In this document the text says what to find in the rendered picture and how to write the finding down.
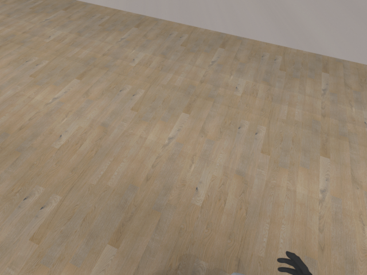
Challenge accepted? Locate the right robot hand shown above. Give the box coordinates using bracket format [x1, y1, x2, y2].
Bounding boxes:
[277, 251, 312, 275]

